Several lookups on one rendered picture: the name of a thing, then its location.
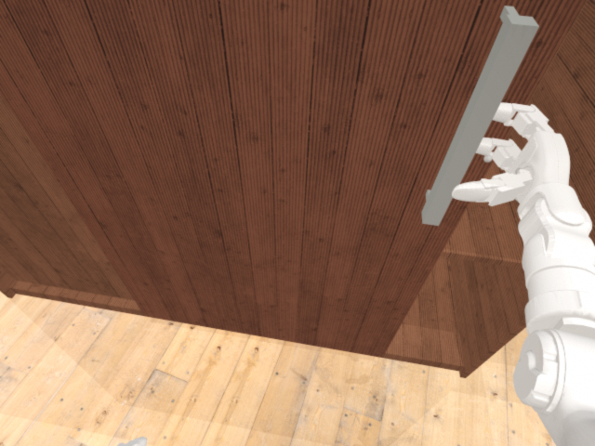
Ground robot right forearm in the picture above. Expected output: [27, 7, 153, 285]
[517, 182, 595, 339]

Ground handle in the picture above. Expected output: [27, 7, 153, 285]
[421, 6, 539, 226]

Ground wardrobe door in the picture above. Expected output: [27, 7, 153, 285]
[0, 94, 134, 300]
[0, 0, 585, 358]

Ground right robot hand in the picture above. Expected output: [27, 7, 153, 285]
[452, 102, 570, 206]

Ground right robot upper arm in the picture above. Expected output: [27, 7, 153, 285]
[513, 329, 595, 446]

